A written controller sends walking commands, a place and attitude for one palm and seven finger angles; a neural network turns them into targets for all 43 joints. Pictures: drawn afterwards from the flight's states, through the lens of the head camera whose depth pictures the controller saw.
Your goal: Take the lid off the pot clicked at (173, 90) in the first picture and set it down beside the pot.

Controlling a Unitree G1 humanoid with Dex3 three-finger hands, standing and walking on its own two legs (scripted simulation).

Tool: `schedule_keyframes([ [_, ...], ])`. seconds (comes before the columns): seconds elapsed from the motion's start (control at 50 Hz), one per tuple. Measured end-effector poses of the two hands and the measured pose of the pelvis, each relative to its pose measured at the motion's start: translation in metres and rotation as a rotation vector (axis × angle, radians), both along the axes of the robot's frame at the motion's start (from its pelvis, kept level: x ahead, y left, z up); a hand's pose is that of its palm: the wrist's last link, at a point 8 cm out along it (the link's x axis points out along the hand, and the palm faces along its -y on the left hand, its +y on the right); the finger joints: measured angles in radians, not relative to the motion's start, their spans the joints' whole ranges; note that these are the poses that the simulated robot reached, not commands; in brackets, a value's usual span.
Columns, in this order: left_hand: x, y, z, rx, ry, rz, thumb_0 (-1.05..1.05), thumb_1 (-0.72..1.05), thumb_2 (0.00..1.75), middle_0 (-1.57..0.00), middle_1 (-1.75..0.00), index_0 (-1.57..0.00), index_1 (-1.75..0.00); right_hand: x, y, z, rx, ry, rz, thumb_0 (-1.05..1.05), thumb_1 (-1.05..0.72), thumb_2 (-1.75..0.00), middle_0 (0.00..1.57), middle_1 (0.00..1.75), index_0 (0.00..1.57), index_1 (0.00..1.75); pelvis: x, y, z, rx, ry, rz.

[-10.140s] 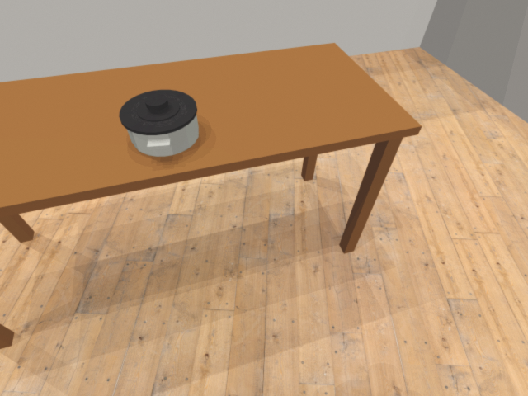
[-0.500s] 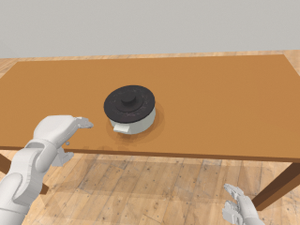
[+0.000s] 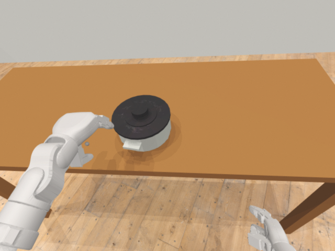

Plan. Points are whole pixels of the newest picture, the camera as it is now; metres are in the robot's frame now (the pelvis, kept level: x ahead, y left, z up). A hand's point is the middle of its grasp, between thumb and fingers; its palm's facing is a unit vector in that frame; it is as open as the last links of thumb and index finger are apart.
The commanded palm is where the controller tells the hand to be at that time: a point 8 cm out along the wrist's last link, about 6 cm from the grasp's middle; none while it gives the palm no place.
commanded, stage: move the open hand above the knob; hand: left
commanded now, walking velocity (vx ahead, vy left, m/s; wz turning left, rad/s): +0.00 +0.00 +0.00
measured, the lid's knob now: (139, 110) +0.51 +0.14 +0.03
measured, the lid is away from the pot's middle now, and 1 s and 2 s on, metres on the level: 0.00 0.00 0.00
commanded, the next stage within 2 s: lower the open fingers around the knob in 1.90 s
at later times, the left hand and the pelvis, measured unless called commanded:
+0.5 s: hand (109, 125) +0.39 +0.18 +0.10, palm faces -0.26 -0.04 -0.97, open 10.3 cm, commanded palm +0.39 +0.18 +0.16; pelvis +0.00 -0.01 +0.00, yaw +0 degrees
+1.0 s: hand (127, 108) +0.44 +0.15 +0.10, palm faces -0.27 -0.04 -0.96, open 10.3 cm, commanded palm +0.45 +0.14 +0.16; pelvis +0.01 -0.01 +0.00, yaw -1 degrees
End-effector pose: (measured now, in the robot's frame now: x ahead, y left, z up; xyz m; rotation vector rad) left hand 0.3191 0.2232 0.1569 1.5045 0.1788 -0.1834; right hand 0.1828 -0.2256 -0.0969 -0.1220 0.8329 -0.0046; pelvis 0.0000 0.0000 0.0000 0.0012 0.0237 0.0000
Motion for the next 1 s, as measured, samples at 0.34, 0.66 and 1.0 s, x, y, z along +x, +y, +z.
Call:
schedule_keyframes([
  [0.34, 0.040, -0.027, 0.001, 0.011, 0.009, -0.004, 0.00, -0.29, 1.36, -0.82, -0.08, -0.82, -0.09, -0.016, -0.010, -0.010, 0.011, 0.052, -0.049, 0.01, -0.91, -0.90, 0.20, 0.30, 0.20, 0.30, 0.003, -0.005, -0.001, 0.006, 0.015, -0.006],
  [0.66, 0.085, -0.050, 0.000, 0.020, 0.033, -0.008, 0.00, -0.29, 1.36, -0.82, -0.08, -0.82, -0.09, -0.035, -0.028, -0.017, -0.015, 0.123, -0.115, 0.01, -0.91, -0.90, 0.20, 0.30, 0.20, 0.30, 0.008, -0.009, -0.003, 0.009, 0.043, -0.011],
  [1.0, 0.119, -0.075, 0.003, 0.018, 0.037, -0.011, 0.00, -0.29, 1.36, -0.82, -0.08, -0.82, -0.09, -0.051, -0.028, -0.026, -0.003, 0.186, -0.150, 0.01, -0.91, -0.90, 0.20, 0.30, 0.20, 0.30, 0.013, -0.009, -0.004, 0.010, 0.073, -0.018],
])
